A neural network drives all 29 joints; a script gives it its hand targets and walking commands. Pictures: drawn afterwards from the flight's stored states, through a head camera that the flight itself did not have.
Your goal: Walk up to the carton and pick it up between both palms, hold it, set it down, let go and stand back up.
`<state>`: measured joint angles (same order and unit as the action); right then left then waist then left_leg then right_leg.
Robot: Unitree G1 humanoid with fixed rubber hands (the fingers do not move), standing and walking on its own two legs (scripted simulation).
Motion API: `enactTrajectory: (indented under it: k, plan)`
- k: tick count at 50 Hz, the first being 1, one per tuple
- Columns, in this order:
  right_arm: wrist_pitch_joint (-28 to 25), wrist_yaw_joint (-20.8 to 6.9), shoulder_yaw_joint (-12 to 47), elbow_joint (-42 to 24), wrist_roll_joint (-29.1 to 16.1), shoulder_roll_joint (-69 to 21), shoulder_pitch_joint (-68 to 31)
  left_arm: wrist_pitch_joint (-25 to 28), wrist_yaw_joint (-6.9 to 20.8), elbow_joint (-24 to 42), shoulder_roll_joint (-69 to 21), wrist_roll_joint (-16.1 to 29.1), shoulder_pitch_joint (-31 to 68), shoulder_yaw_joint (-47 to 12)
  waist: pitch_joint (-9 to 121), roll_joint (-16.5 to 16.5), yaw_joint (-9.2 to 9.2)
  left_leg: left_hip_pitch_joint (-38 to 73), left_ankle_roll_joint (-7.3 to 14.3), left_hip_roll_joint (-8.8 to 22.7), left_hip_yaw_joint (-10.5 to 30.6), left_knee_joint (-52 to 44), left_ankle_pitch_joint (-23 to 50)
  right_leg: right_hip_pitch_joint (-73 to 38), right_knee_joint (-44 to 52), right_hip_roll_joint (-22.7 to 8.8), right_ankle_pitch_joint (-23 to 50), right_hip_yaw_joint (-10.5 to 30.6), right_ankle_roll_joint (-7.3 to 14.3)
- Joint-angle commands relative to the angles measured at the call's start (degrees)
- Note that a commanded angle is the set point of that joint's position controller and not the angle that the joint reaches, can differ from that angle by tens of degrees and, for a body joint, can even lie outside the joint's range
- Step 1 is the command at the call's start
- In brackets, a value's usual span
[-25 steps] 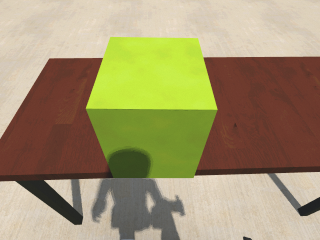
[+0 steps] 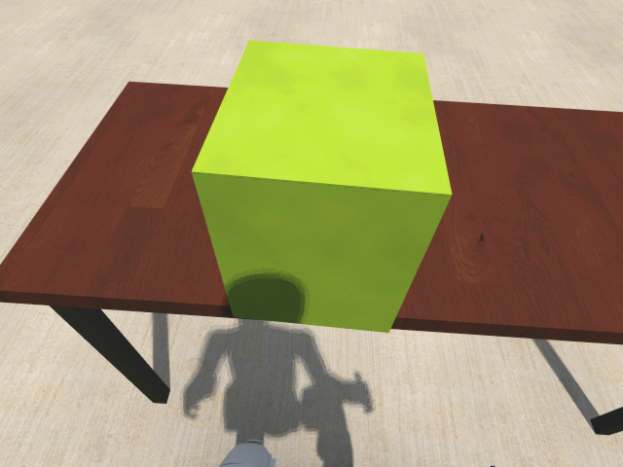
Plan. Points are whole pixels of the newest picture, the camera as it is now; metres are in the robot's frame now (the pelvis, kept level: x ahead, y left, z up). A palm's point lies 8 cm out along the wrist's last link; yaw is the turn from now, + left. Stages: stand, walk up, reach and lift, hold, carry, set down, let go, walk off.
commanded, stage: walk up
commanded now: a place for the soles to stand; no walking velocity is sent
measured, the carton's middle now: (322, 193) +0.43 -0.01 +0.11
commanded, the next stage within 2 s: none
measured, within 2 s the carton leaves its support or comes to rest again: neither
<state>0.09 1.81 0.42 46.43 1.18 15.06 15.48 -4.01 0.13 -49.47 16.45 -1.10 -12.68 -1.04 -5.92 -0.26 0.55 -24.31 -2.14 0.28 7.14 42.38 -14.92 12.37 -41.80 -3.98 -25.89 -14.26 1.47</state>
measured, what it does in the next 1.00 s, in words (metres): stands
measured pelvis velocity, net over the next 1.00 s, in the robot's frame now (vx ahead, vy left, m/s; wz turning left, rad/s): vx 0.00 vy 0.00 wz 0.09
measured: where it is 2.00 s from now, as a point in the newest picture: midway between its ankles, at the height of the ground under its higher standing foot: outside the picture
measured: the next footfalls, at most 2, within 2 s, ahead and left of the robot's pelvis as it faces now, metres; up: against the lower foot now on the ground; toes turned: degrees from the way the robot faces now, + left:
none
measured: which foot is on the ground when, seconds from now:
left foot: down 0.00-1.00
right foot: down 0.00-1.00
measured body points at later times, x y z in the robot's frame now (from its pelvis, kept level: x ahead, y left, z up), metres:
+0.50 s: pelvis +0.01 -0.02 +0.01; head +0.02 -0.02 +0.46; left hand +0.04 +0.24 -0.13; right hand +0.15 -0.25 -0.12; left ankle +0.06 +0.12 -0.71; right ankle -0.03 -0.09 -0.71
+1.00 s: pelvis +0.00 +0.00 +0.01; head +0.03 +0.01 +0.46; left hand +0.04 +0.27 -0.13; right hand +0.13 -0.24 -0.12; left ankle +0.06 +0.12 -0.71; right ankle -0.03 -0.09 -0.71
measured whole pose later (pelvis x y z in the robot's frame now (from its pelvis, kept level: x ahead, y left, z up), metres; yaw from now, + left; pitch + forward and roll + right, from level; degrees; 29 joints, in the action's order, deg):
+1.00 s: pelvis +0.00 +0.00 +0.01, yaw +5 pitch -3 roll -2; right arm 0.7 2.3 1.2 48.5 0.4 14.3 10.4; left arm -4.0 -0.3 -49.0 15.7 -0.1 -13.3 -0.6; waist -6.6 -1.4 -0.4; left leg -22.6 0.2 -0.6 4.7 40.4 -14.9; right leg 9.9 -37.0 -2.5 -24.0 -15.0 1.8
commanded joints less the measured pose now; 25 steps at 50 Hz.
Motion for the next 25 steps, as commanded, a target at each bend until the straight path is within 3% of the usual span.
enactTrajectory:
  k: [1,2,4,5,6,7,8,9,10,11,12,13,14,15,16,17,19,21,23,24,25]
  plan:
    - [-0.03,0.97,-3.22,-4.52,-0.44,13.14,1.64,-0.6,0.16,4.9,5.36,0.17,-3.73,0.76,2.26,-10.25,-1.0,-2.69,12.49,11.04,23.59,-20.59,-1.66,2.63,1.82,2.49,-7.84,10.11,0.06]
    - [0.33,1.12,-3.22,-4.63,-0.55,13.22,0.39,-0.29,0.17,4.75,5.21,0.4,-4.65,0.94,1.59,-12.5,-1.05,-4.46,12.46,11.18,24.78,-21.59,-2.58,2.34,2.03,2.12,-7.62,10.92,-0.21]
    - [0.48,0.99,-2.55,-5.27,-0.36,11.29,-1.51,0.95,0.15,4.21,5.29,0.21,-6.48,1.12,2.42,-10.19,-2.61,-4.62,9.79,8.43,19.62,-18.56,0.08,-0.65,10.4,1.25,-2.54,11.84,0.46]
    - [0.39,0.65,-1.89,-6.09,-0.21,10.16,-2.83,1.81,-0.07,4.27,6.37,0.1,-6.7,1.38,3.92,-9.73,-2.58,-6.48,7.61,5.74,13.74,-14.19,2.77,-4.26,14.63,-1.52,1.9,14.06,1.05]
    - [0.23,0.33,-0.73,-6.64,-0.28,7.14,-3.17,2.42,-0.09,4.06,7.56,0.43,-7.08,1.61,6.01,-5.02,-2.71,-4.41,4.23,1.05,5.24,-7.22,3.01,-4.36,20.5,-6.22,2.84,17.4,2.32]
    - [0.14,0.17,-0.33,-6.55,-0.48,5.15,-3.94,2.76,-0.37,3.83,9.11,0.82,-5.07,1.93,4.05,-0.7,-2.26,-4.48,2.7,-2.02,-0.37,-1.55,2.26,-2.17,23.08,-10.35,9.28,19.67,2.15]
    - [0.02,0.41,-0.37,-6.48,0.0,3.88,-2.33,2.73,-0.63,4.16,10.22,1.08,-2.27,2.26,3.8,2.99,-0.95,-3.69,2.27,-2.76,-3.71,0.36,-1.91,-0.7,23.49,-13.7,13.56,20.45,3.7]
    - [-0.1,0.64,-0.61,-5.74,0.34,4.4,-0.96,2.68,-0.64,4.85,9.09,0.7,-1.32,2.34,2.29,3.26,-0.69,-2.17,2.38,-1.14,-4.35,2.04,-5.01,1.01,22.88,-15.4,18.85,20.09,3.87]
    - [-0.2,0.64,-0.6,-5.35,0.59,4.45,-0.97,2.57,-0.52,4.89,8.83,0.51,-0.82,2.21,2.21,4.1,-0.38,-1.2,2.54,-0.21,-4.54,1.62,-4.93,0.37,21.85,-14.69,24.05,16.93,3.76]
    - [-0.53,0.7,-0.55,-5.35,0.26,4.42,-0.4,2.27,-0.42,5.58,8.71,0.28,0.5,2.13,3.26,3.46,0.3,0.55,3.29,0.15,-4.79,-1.07,0.83,-0.12,19.18,-12.93,26.88,13.51,3.38]
    - [-0.96,0.61,-0.76,-5.17,0.04,4.17,-0.8,2.04,-0.23,5.68,7.77,0.1,-0.15,2.04,3.83,1.59,-0.67,2.93,4.03,0.69,-4.35,-3.23,9.9,-0.2,16.36,-9.55,28.14,9.57,2.46]
    - [-1.53,0.41,-0.59,-5.15,-0.11,4.11,-0.41,1.81,-0.04,5.39,7.8,-0.23,-1.01,1.53,6.34,2.57,-0.85,5.97,5.3,1.29,-2.39,-4.66,20.0,-1.98,12.33,-6.58,29.46,8.26,1.38]
    - [-1.67,0.52,-0.82,-5.1,0.07,5.04,-0.3,1.67,0.12,4.98,6.73,-0.1,-3.11,1.39,7.18,0.63,-1.08,8.75,6.72,3.48,-0.54,-4.49,27.15,-0.25,9.79,-4.81,28.62,7.72,0.94]
    - [-1.6,0.74,-1.41,-5.22,0.08,6.45,0.86,1.49,0.26,4.63,6.44,-0.05,-4.21,1.08,8.91,1.01,-0.54,11.99,8.49,5.59,3.13,-4.53,31.08,1.19,7.93,-4.36,24.44,7.53,0.54]
    - [-1.15,0.46,-1.52,-4.78,0.3,6.74,0.94,1.62,0.17,4.42,4.93,0.18,-6.34,0.53,10.79,1.06,-0.79,14.02,9.78,6.84,5.53,-4.36,29.08,2.71,8.74,-3.52,19.49,8.79,-0.63]
    - [-0.86,0.21,-1.94,-4.51,-0.51,7.25,2.09,1.47,-0.03,4.42,4.31,0.03,-5.96,0.46,12.39,-0.3,-0.22,11.07,11.03,7.55,8.56,-6.44,21.16,0.03,10.57,-2.7,12.9,9.65,-0.26]
    - [-0.07,0.11,-1.13,-4.82,-0.53,5.81,-0.81,1.27,-0.31,4.76,5.22,0.21,-5.21,0.88,6.13,-0.05,-0.52,3.42,8.06,4.12,3.15,-6.01,12.09,-1.87,16.89,-5.06,9.76,11.54,0.63]
    - [0.22,0.12,0.06,-4.83,0.02,3.94,-3.43,1.69,-0.26,4.66,6.8,0.84,-4.86,1.5,1.45,0.89,-0.89,0.12,5.15,0.28,-3.95,-3.66,7.01,0.3,21.72,-10.21,10.62,13.16,2.04]
    - [0.01,0.0,0.13,-4.62,0.27,3.3,-3.3,2.14,-0.21,3.84,7.7,0.67,-4.21,1.61,-1.15,3.19,-0.64,2.74,4.83,1.09,-4.58,-5.13,7.32,4.05,21.87,-10.94,11.58,11.55,2.3]
    - [-0.31,-0.15,0.01,-3.88,0.38,3.89,-3.18,2.37,-0.05,3.73,7.55,0.41,-4.17,1.22,-1.23,3.03,-0.17,5.05,4.58,1.93,-3.86,-6.29,10.56,4.31,21.06,-8.92,13.01,9.87,2.14]
    - [-0.73,-0.27,-0.41,-3.42,0.3,4.7,-4.05,2.46,-0.13,3.13,6.89,0.4,-5.58,1.16,-0.48,1.39,-1.07,4.62,5.25,1.98,-2.62,-5.6,14.15,2.6,19.73,-7.8,16.69,9.35,0.88]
